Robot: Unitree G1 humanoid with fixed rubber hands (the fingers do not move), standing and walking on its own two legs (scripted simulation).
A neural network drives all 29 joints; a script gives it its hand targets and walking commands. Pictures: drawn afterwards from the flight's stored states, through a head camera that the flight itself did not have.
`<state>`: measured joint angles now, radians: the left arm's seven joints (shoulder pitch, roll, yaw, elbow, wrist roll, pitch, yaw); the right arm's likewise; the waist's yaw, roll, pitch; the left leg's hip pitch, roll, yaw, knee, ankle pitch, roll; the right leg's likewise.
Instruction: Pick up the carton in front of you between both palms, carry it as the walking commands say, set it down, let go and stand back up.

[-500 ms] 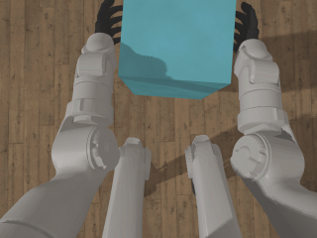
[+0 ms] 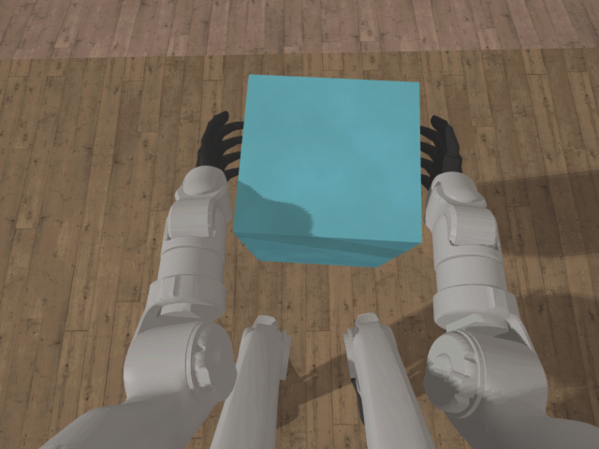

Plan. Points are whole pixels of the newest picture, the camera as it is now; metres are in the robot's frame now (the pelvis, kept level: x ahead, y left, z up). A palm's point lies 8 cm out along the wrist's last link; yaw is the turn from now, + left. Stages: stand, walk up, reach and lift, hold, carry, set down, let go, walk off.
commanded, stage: reach and lift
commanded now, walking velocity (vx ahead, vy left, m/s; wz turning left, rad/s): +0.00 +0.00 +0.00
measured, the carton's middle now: (324, 188) +0.46 -0.01 -0.12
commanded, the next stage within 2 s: hold in 1.86 s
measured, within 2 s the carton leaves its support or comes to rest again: neither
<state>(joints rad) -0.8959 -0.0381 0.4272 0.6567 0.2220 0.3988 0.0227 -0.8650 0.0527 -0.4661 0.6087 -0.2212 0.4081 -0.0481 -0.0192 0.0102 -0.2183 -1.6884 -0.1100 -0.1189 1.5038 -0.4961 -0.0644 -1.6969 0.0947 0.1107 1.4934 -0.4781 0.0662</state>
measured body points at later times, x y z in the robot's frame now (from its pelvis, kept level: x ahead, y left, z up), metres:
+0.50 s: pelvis +0.05 +0.00 +0.14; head +0.15 +0.00 +0.58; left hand +0.42 +0.14 +0.10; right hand +0.41 -0.16 +0.10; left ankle +0.08 +0.13 -0.54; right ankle +0.09 -0.14 -0.54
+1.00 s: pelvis +0.07 +0.00 +0.20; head +0.04 +0.00 +0.65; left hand +0.37 +0.15 +0.21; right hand +0.37 -0.16 +0.21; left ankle +0.08 +0.13 -0.54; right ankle +0.09 -0.14 -0.54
